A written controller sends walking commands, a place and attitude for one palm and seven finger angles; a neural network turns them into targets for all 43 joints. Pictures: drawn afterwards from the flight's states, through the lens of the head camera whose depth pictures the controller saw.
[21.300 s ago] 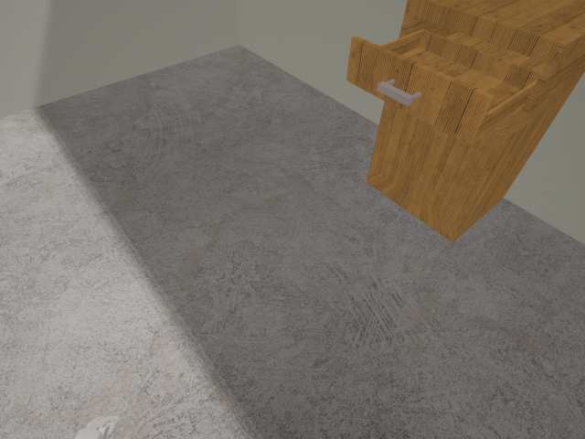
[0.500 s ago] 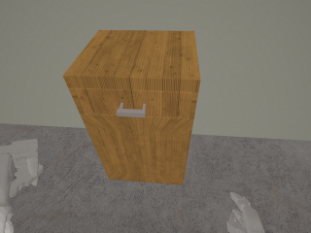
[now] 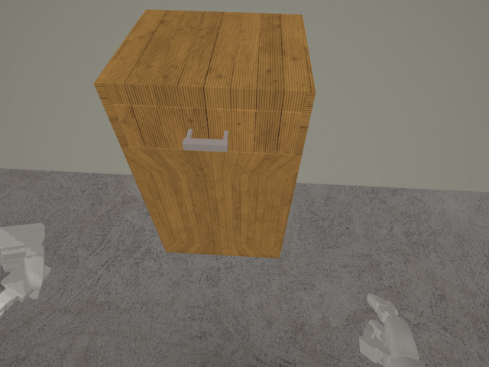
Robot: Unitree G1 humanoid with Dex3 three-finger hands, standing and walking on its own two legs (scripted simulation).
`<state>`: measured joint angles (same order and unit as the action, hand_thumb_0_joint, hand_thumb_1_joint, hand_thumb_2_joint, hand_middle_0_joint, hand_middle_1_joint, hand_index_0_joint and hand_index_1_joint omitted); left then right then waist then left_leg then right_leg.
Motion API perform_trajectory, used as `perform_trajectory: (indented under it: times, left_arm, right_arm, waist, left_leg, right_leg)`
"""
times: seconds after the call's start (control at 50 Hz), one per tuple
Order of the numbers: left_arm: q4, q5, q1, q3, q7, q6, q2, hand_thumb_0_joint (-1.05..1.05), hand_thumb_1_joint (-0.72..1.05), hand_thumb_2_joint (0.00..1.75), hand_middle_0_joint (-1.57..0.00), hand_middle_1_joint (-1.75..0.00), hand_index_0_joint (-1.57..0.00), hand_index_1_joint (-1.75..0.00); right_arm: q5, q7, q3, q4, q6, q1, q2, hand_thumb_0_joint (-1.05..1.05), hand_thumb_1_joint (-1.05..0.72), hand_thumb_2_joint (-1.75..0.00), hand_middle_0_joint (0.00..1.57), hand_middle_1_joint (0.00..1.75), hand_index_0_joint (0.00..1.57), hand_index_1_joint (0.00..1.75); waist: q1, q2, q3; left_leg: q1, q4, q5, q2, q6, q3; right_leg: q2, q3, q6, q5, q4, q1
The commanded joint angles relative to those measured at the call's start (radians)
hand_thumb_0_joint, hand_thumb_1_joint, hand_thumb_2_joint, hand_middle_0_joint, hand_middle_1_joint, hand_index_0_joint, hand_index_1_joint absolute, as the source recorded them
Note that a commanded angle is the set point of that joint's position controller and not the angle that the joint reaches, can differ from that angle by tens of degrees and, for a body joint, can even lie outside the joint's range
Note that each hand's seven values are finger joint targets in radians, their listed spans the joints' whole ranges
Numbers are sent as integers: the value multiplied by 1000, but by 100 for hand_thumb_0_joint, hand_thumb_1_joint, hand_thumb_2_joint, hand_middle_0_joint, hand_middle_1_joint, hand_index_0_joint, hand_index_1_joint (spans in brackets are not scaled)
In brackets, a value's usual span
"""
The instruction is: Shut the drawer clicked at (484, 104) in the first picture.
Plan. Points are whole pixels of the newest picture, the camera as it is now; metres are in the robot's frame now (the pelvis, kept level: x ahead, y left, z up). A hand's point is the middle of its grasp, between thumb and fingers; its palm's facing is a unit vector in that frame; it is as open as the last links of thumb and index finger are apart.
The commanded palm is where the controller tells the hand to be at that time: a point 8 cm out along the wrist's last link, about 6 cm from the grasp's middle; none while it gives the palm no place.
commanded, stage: step back with the hand held close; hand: left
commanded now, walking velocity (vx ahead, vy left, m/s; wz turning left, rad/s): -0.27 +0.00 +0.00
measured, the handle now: (206, 139) +0.64 +0.14 -0.04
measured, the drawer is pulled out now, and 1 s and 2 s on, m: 0.00 0.00 0.00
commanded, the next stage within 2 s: stop stepping back and stand still in 0.84 s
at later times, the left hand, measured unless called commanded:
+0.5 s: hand (0, 350) +0.11 +0.25 +0.16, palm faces +0.35 -0.78 -0.52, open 3.2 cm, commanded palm +0.04 +0.28 +0.18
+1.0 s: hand out of the picture +0.01 +0.28 +0.16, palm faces +0.34 -0.83 -0.44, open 3.2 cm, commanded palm -0.04 +0.32 +0.18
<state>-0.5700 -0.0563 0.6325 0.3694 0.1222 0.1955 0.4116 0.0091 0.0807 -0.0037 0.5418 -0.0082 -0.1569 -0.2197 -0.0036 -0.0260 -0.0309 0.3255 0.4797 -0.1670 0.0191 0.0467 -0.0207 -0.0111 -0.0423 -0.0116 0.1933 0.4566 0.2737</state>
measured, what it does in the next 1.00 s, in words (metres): walks backwards: right foot, then right foot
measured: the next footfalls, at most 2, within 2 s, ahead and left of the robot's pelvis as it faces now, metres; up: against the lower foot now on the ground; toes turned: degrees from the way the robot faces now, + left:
right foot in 0.38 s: -0.03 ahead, -0.12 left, +0.00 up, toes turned +10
right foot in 0.98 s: -0.21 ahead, -0.11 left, +0.00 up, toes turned +0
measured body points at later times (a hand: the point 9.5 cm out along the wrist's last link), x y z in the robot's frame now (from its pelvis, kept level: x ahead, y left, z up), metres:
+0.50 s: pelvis -0.07 -0.01 -0.01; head -0.02 +0.01 +0.44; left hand +0.09 +0.28 +0.19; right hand +0.13 -0.23 -0.09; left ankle +0.05 +0.09 -0.74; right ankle -0.07 -0.13 -0.74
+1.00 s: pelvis -0.17 +0.04 -0.02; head -0.14 +0.08 +0.43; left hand -0.02 +0.32 +0.19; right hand +0.04 -0.17 -0.08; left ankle +0.04 +0.10 -0.73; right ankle -0.25 -0.10 -0.74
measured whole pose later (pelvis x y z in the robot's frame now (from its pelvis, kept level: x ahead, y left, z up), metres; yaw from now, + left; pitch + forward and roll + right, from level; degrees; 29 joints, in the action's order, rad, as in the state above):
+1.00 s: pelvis -0.17 +0.04 -0.02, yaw +0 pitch +2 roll -5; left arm -0.72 -0.06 0.65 0.39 0.11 0.29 0.45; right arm -0.02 0.03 -0.01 0.60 0.08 -0.12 -0.17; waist -0.06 0.01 -0.01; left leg 0.63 0.53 -0.12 -0.06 -0.01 -0.11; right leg 0.06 -0.01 0.02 0.39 0.47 0.13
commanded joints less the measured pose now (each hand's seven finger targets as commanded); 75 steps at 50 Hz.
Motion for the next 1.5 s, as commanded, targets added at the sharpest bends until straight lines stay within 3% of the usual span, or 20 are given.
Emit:
perform_trajectory:
  times: [0.0, 0.14, 0.32, 0.44, 0.56, 0.64, 0.72, 0.86, 0.92, 0.98, 1.02, 1.08, 1.1, 1.18, 1.26, 1.3, 1.32, 1.38, 1.4, 1.48]
  left_arm:
    - [-164, 9, 9, 123, 24, 74, 141, 0, 90, 90, -140, -160, -140, -160]
    - [-246, 17, -20, 105, 44, 116, 149, 0, 90, 90, -140, -160, -140, -160]
    - [-201, 49, 13, 186, 27, 134, 166, 0, 90, 90, -140, -160, -140, -160]
    - [-260, -6, 21, 170, 13, 170, 181, 0, 90, 90, -140, -160, -140, -160]
    - [-234, -4, -16, 151, 27, 162, 203, 0, 90, 90, -140, -160, -140, -160]
    - [-180, 1, -61, 139, 26, 170, 189, 0, 90, 90, -140, -160, -140, -160]
    - [-148, 19, -60, 163, 5, 174, 164, 0, 90, 90, -140, -160, -140, -160]
    - [-327, -18, 10, 115, -1, 131, 168, 0, 90, 90, -140, -160, -140, -160]
    - [-357, -12, -19, 139, 15, 151, 199, 0, 90, 90, -140, -160, -140, -160]
    - [-354, -9, -149, 214, 42, 142, 277, 0, 90, 90, -140, -160, -140, -160]
    - [-234, 1, -172, 99, 13, 87, 146, 0, 90, 90, -140, -160, -140, -160]
    - [-192, 2, -243, 78, 16, 57, 118, 0, 90, 90, -140, -160, -140, -160]
    - [-165, 17, -277, 121, 32, 72, 155, 0, 90, 90, -140, -160, -140, -160]
    - [-295, -6, -6, 144, 20, 48, 169, 0, 90, 90, -140, -160, -140, -160]
    - [-385, 13, 190, 118, 19, 35, 149, 0, 90, 90, -140, -160, -140, -160]
    - [-406, 12, 195, 135, 27, 18, 176, 0, 90, 90, -140, -160, -140, -160]
    - [-423, 6, 126, 151, 26, 14, 187, 0, 90, 90, -140, -160, -140, -160]
    - [-316, -6, -207, 272, 28, 20, 298, 0, 90, 90, -140, -160, -140, -160]
    - [-127, 18, -178, 227, 38, 8, 217, 0, 90, 90, -140, -160, -140, -160]
    - [-166, 11, -183, 94, 36, 28, 114, 0, 90, 90, -140, -160, -140, -160]
  right_arm:
    - [-3, 11, -61, -159, 65, 80, -141, 0, -90, -90, 20, 30, 20, 30]
    - [-11, 10, -59, -140, 98, 43, -147, 0, -90, -90, 20, 30, 20, 30]
    - [-16, 15, -74, -146, 139, 82, -150, 0, -90, -90, 20, 30, 20, 30]
    - [-7, -12, -75, -89, 133, 38, -113, 0, -90, -90, 20, 30, 20, 30]
    - [1, 0, -81, -86, 110, 85, -107, 0, -90, -90, 20, 30, 20, 30]
    - [-12, 14, -72, -83, 110, 90, -120, 0, -90, -90, 20, 30, 20, 30]
    - [-33, 17, -80, -106, 127, 101, -159, 0, -90, -90, 20, 30, 20, 30]
    - [-29, -46, -82, -98, 137, 64, -98, 0, -90, -90, 20, 30, 20, 30]
    - [-32, -41, -76, -38, 123, 12, -84, 0, -90, -90, 20, 30, 20, 30]
    - [-49, -21, -47, -55, 151, 49, -77, 0, -90, -90, 20, 30, 20, 30]
    - [-3, 3, -64, -54, 158, 38, -106, 0, -90, -90, 20, 30, 20, 30]
    - [-9, 22, -32, -73, 199, 72, -126, 0, -90, -90, 20, 30, 20, 30]
    - [-17, 18, -19, -48, 218, 36, -106, 0, -90, -90, 20, 30, 20, 30]
    - [-23, -32, -38, -115, 207, 73, -107, 0, -90, -90, 20, 30, 20, 30]
    - [-29, -57, -48, -146, 164, 72, -96, 0, -90, -90, 20, 30, 20, 30]
    - [-18, -48, -44, -123, 141, 41, -82, 0, -90, -90, 20, 30, 20, 30]
    - [4, -44, -59, -103, 130, 32, -96, 0, -90, -90, 20, 30, 20, 30]
    - [-42, -44, -29, -57, 114, 16, -76, 0, -90, -90, 20, 30, 20, 30]
    - [-32, -30, -63, -48, 107, -20, -67, 0, -90, -90, 20, 30, 20, 30]
    - [-11, 29, -43, -39, 162, 39, -108, 0, -90, -90, 20, 30, 20, 30]
  waist:
    - [10, -2, 61]
    - [26, -28, 79]
    - [-3, -146, 90]
    - [25, 80, 292]
    - [33, 76, 140]
    - [41, -45, 44]
    - [16, -263, 75]
    - [-27, -200, 305]
    - [5, 13, 262]
    - [18, 133, 148]
    - [51, 232, 63]
    - [45, -377, -55]
    - [39, -296, -66]
    - [-35, -132, 191]
    - [-35, -220, 166]
    - [-34, 141, 175]
    - [-13, 322, 139]
    - [91, 179, 41]
    - [96, 264, 57]
    - [56, -149, -61]
  left_leg:
    - [188, -158, -295, -95, 39, 137]
    - [45, -59, -281, -79, 18, 140]
    - [471, -271, -495, -224, 108, 287]
    - [-163, 42, 188, -70, -1, 25]
    - [-197, 155, -54, -31, -30, 25]
    - [-157, -3, -80, -101, -14, 130]
    - [382, -500, -696, -370, 87, 423]
    - [-110, -314, -235, -245, -57, 78]
    - [-370, 130, -50, -116, -104, -63]
    - [-197, 515, -129, -65, -86, 20]
    - [-221, 277, -103, -97, -51, 99]
    - [-75, -359, -344, -297, -9, 477]
    - [-27, -395, -384, -311, 40, 530]
    - [-21, -507, -485, -225, -236, 258]
    - [212, -347, -464, -149, -127, 15]
    - [152, 193, -309, -26, -112, -118]
    - [131, 657, -268, -19, -89, -10]
    - [94, 874, -174, -149, -66, 98]
    - [21, 701, -214, -123, -48, 12]
    - [-161, 20, -360, -100, -1, -11]
  right_leg:
    - [-21, 92, 0, 107, -75, -134]
    - [-48, 92, 21, 268, -142, 59]
    - [100, 95, -11, 8, 234, -341]
    - [-39, 179, -44, -416, -43, 19]
    - [-116, 239, 27, -12, -197, 263]
    - [-3, 152, 28, 107, -134, 291]
    - [173, 74, 1, 204, 411, -236]
    - [117, -31, 56, 395, 139, -62]
    - [-93, 139, 94, 228, -286, 251]
    - [-336, 268, 215, -5, -287, 348]
    - [-194, 141, 138, 152, -99, 305]
    - [53, 51, 6, 419, 408, 253]
    - [59, 123, 13, 365, 470, 220]
    - [117, -14, 32, 295, 429, -54]
    - [119, -90, 76, 356, 200, -319]
    - [-50, 46, 159, 339, -90, -198]
    - [-262, 226, 236, 220, -152, 54]
    - [-379, 249, 218, 455, -205, 485]
    - [-297, 166, 159, 767, -264, 486]
    - [-162, 59, 135, 596, 130, 410]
